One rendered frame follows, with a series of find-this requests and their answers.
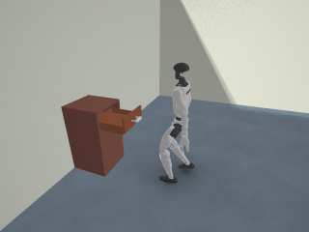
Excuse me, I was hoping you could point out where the robot left forearm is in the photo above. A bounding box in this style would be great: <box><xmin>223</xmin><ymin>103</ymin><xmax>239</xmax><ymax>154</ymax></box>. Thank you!
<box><xmin>180</xmin><ymin>110</ymin><xmax>189</xmax><ymax>138</ymax></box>

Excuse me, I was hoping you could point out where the humanoid robot head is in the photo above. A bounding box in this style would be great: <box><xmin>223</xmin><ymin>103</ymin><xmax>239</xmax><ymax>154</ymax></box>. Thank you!
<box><xmin>173</xmin><ymin>63</ymin><xmax>189</xmax><ymax>87</ymax></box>

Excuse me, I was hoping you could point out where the robot left upper arm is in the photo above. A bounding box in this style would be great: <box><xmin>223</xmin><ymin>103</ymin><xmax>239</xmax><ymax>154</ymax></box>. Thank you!
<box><xmin>172</xmin><ymin>87</ymin><xmax>188</xmax><ymax>115</ymax></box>

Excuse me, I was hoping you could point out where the drawer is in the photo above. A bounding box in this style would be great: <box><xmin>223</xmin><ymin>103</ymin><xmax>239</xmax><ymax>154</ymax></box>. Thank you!
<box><xmin>98</xmin><ymin>105</ymin><xmax>142</xmax><ymax>135</ymax></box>

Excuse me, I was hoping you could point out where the handle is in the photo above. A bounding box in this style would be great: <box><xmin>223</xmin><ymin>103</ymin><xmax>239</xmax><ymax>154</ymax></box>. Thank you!
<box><xmin>131</xmin><ymin>116</ymin><xmax>142</xmax><ymax>123</ymax></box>

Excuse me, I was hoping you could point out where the robot left hand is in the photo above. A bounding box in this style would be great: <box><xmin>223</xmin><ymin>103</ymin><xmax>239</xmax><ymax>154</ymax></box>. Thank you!
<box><xmin>180</xmin><ymin>137</ymin><xmax>189</xmax><ymax>152</ymax></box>

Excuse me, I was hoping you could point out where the cabinet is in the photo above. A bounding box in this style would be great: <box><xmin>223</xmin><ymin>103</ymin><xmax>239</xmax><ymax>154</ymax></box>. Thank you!
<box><xmin>61</xmin><ymin>95</ymin><xmax>125</xmax><ymax>177</ymax></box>

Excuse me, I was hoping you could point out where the robot right thigh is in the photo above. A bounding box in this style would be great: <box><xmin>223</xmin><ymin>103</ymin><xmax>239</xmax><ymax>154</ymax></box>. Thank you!
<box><xmin>169</xmin><ymin>124</ymin><xmax>177</xmax><ymax>148</ymax></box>

